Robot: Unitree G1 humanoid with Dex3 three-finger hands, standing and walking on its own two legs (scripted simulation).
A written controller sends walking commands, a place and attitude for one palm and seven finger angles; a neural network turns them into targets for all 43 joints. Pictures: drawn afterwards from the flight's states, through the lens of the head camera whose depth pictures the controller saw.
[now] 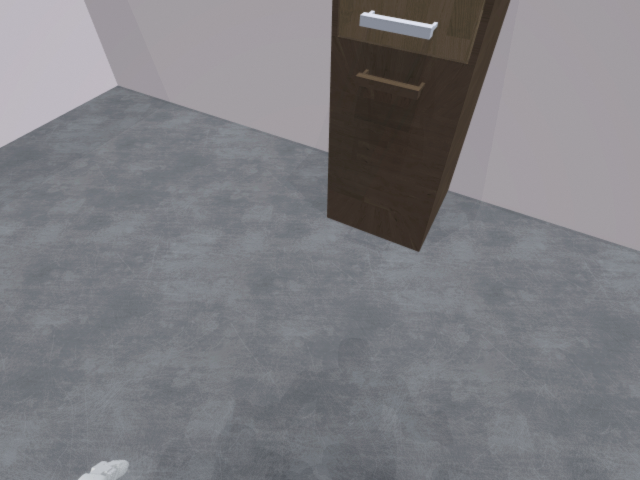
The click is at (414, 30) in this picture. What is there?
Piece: drawer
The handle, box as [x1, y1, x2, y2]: [359, 11, 437, 39]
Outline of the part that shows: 359,25 428,39 431,36 432,31 437,24 437,22 427,24 375,14 374,11 370,11 368,13 363,12 360,15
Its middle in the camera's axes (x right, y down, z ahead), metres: +0.21 -0.58 +1.03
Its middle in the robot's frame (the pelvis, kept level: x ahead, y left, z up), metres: +1.19 -0.14 +0.10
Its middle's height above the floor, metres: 0.87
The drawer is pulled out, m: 0.00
